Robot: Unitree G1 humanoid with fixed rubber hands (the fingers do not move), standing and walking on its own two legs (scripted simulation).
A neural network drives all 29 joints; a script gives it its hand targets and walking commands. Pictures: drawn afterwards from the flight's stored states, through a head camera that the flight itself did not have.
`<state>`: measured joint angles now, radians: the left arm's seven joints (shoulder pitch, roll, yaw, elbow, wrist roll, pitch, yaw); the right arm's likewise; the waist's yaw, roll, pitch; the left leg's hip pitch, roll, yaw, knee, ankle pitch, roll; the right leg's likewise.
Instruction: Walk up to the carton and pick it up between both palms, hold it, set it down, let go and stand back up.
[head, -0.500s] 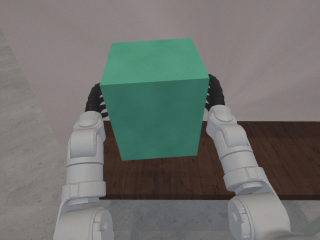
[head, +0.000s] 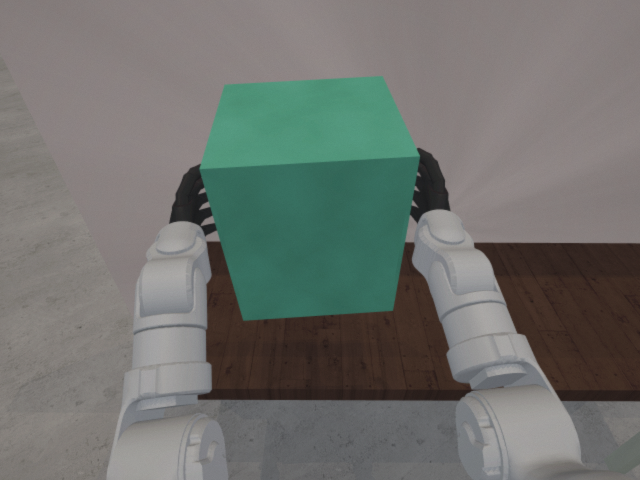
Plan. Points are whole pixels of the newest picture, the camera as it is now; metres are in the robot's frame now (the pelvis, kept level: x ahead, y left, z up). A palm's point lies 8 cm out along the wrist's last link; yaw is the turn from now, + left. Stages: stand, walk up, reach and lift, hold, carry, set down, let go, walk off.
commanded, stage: hold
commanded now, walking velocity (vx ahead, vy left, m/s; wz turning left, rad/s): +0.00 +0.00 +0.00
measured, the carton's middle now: (311, 201) +0.43 +0.01 +0.18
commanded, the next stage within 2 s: set down in 0.52 s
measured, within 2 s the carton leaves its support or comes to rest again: neither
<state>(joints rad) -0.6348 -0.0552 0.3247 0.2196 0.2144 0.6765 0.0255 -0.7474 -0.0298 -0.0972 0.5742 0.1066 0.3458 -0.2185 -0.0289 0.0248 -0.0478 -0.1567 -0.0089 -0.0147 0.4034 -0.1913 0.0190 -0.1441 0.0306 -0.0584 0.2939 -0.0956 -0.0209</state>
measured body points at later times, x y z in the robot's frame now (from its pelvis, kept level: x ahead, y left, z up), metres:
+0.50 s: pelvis +0.00 +0.00 +0.00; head -0.04 +0.00 +0.45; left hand +0.38 +0.16 +0.19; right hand +0.40 -0.14 +0.19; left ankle +0.02 +0.10 -0.75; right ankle +0.04 -0.10 -0.75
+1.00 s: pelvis +0.01 +0.00 +0.00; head +0.00 +0.00 +0.45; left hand +0.40 +0.15 +0.13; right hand +0.41 -0.15 +0.16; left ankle +0.02 +0.10 -0.75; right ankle +0.04 -0.10 -0.75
